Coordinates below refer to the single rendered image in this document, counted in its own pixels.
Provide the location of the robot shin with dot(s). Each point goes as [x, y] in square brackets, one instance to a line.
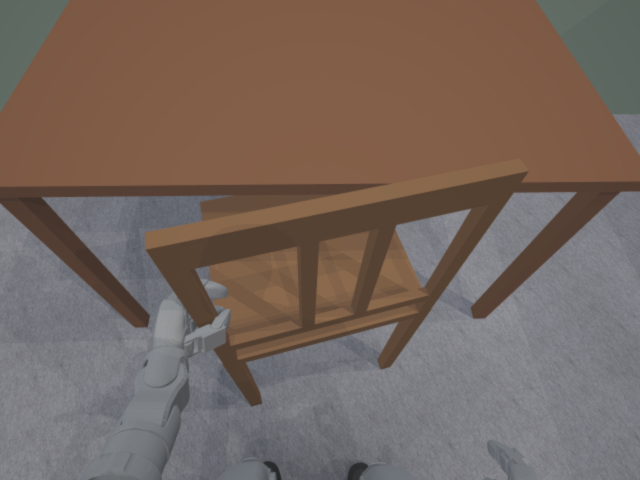
[253, 459]
[372, 465]

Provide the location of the table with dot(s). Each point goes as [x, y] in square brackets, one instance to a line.
[302, 97]

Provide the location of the robot left hand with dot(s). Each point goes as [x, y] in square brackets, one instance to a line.
[173, 323]

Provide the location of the left robot forearm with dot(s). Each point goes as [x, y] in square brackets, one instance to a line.
[140, 445]

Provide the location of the chair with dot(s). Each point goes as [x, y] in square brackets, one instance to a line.
[305, 269]

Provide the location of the robot right hand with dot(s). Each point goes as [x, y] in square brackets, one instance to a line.
[512, 462]

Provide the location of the robot left shin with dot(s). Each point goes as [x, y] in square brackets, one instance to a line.
[253, 459]

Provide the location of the robot right shin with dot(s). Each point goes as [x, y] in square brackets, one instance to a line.
[372, 465]

